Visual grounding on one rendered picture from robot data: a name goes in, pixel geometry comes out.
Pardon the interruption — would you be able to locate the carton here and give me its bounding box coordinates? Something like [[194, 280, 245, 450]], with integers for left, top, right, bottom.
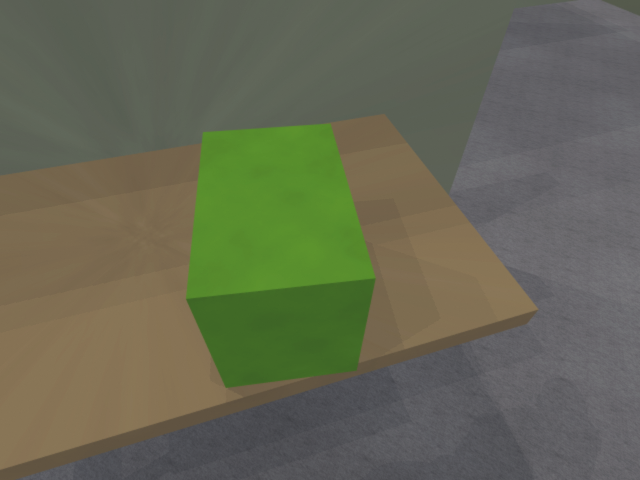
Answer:
[[186, 124, 376, 388]]

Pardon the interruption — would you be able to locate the table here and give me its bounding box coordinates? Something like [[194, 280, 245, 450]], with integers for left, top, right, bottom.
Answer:
[[0, 114, 539, 480]]

